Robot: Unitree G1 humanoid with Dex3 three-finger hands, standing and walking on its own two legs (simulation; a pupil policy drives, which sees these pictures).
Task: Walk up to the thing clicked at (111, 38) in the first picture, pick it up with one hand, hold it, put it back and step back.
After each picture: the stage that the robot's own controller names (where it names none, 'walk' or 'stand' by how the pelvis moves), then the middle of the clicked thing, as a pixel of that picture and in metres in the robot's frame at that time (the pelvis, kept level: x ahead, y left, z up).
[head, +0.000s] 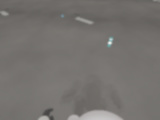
stand; (110, 42) +1.79 -0.46 -0.66
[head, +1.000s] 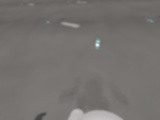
walk; (97, 43) +1.70 -0.03 -0.63
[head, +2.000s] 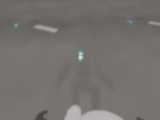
walk; (80, 56) +1.15 +0.25 -0.63
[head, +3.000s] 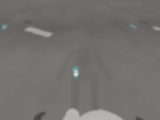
walk; (75, 72) +0.74 +0.20 -0.64
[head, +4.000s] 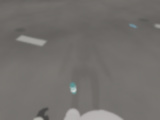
walk; (73, 88) +0.46 +0.22 -0.62
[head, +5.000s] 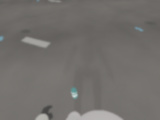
stand; (74, 93) +0.41 +0.20 -0.63
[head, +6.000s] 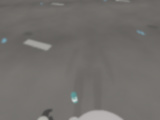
stand; (74, 97) +0.37 +0.21 -0.65
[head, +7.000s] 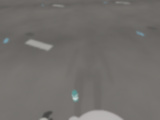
stand; (75, 96) +0.41 +0.20 -0.66
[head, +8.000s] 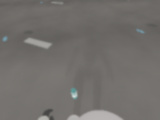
stand; (74, 93) +0.42 +0.22 -0.65
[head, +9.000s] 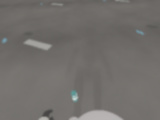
stand; (74, 96) +0.40 +0.21 -0.66
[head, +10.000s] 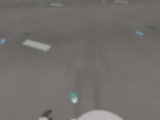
stand; (74, 98) +0.38 +0.20 -0.66
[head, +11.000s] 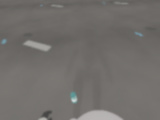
stand; (73, 97) +0.39 +0.21 -0.66
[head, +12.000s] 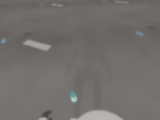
stand; (73, 97) +0.38 +0.21 -0.66
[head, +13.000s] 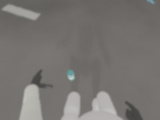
go down; (71, 75) +0.44 +0.19 -0.50
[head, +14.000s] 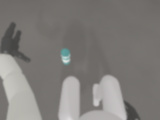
go down; (65, 57) +0.51 +0.18 -0.29
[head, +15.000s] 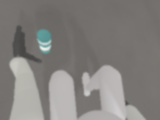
close in; (44, 43) +0.51 +0.21 -0.20
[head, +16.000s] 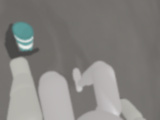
close; (25, 40) +0.50 +0.24 -0.19
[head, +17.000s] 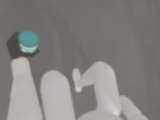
lift; (28, 45) +0.47 +0.23 -0.19
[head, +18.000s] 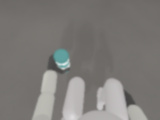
lift; (63, 63) +0.37 +0.20 -0.04
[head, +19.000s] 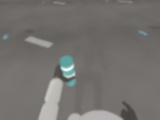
hold; (69, 72) +0.32 +0.16 +0.08
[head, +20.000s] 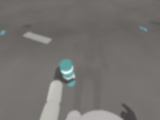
hold; (68, 74) +0.32 +0.17 +0.04
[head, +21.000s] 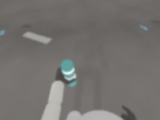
crouch; (69, 74) +0.32 +0.16 +0.03
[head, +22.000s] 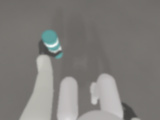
crouch; (54, 47) +0.50 +0.19 -0.05
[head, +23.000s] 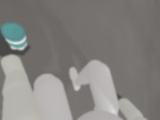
lower; (18, 43) +0.50 +0.23 -0.19
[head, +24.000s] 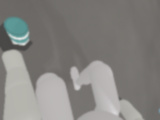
lower; (20, 38) +0.50 +0.24 -0.20
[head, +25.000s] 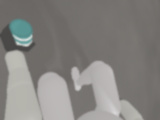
lower; (23, 39) +0.50 +0.23 -0.20
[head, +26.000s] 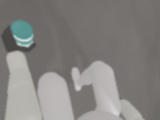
lower; (24, 39) +0.50 +0.23 -0.20
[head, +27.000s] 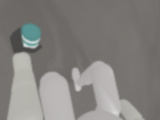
draw back; (30, 41) +0.49 +0.21 -0.20
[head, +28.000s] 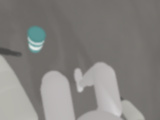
rise; (35, 42) +0.49 +0.21 -0.20
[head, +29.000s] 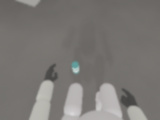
walk; (75, 68) +0.47 +0.14 -0.40
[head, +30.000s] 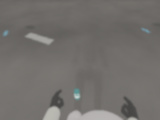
stand; (77, 94) +0.40 +0.15 -0.60
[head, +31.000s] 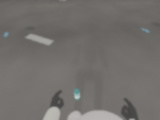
stand; (77, 94) +0.40 +0.15 -0.60
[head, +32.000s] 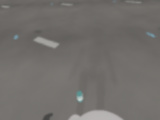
stand; (79, 96) +0.40 +0.14 -0.64
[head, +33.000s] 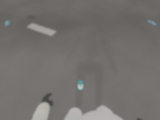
walk; (80, 85) +0.45 +0.10 -0.63
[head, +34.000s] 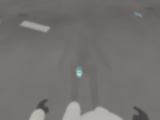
walk; (79, 72) +0.63 +0.16 -0.63
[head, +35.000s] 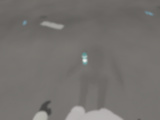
walk; (84, 58) +0.96 +0.18 -0.63
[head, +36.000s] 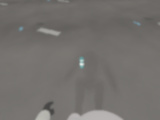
stand; (81, 62) +1.00 +0.18 -0.64
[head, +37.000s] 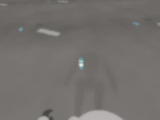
stand; (81, 63) +1.00 +0.19 -0.66
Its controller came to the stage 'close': yes
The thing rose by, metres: 0.69
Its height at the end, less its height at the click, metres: +0.00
